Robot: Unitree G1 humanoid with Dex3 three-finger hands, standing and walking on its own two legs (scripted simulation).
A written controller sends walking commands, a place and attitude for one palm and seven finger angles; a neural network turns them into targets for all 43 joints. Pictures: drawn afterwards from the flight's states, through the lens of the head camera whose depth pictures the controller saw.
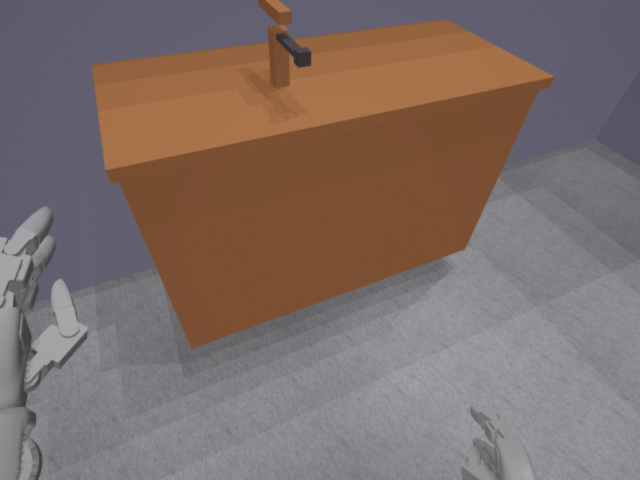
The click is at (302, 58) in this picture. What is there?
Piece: tap's lever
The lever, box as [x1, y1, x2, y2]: [294, 47, 310, 67]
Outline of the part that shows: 306,47 294,49 294,63 298,67 310,65 310,51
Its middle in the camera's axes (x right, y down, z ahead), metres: -0.04 -0.37 +0.78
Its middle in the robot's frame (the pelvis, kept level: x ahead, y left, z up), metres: +0.84 +0.10 +0.16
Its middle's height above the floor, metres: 0.93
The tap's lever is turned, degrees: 0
